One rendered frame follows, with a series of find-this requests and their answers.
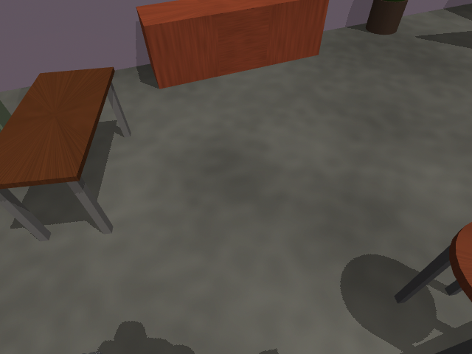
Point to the potted plant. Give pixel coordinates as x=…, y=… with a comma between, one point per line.
x=385, y=16

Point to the coffee table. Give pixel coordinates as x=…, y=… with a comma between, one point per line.
x=48, y=137

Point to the stool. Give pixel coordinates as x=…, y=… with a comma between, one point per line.
x=459, y=256

